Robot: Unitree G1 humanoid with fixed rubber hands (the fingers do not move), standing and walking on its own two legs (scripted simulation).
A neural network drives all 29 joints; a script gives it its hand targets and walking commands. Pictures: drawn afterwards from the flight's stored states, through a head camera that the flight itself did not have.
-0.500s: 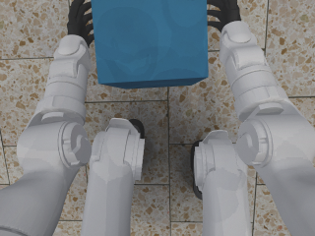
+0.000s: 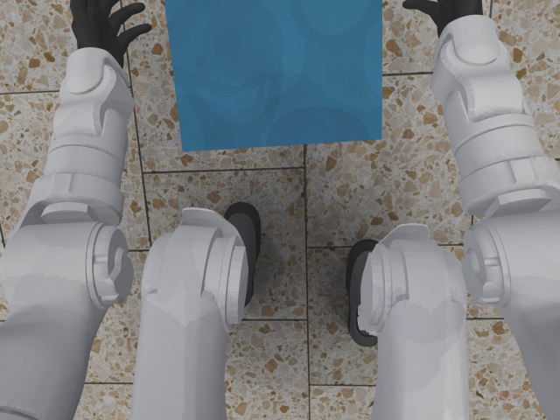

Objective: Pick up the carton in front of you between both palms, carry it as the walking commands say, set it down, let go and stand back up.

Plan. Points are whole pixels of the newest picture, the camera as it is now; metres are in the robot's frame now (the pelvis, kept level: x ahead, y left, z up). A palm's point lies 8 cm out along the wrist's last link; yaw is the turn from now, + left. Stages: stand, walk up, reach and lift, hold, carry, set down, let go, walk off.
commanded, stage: set down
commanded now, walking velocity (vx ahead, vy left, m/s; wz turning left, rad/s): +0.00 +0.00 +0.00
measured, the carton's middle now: (280, 68) +0.50 +0.07 -0.25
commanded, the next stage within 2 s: let go in 0.92 s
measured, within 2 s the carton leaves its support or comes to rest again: neither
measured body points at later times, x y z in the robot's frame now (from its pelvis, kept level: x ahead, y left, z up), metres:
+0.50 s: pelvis +0.02 +0.00 +0.12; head +0.34 +0.02 +0.43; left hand +0.50 +0.27 +0.00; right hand +0.57 -0.11 +0.00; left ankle +0.14 +0.13 -0.34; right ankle +0.10 -0.12 -0.34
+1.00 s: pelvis +0.05 +0.01 +0.25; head +0.33 +0.03 +0.60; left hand +0.49 +0.28 +0.15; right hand +0.56 -0.12 +0.15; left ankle +0.14 +0.13 -0.34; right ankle +0.09 -0.12 -0.34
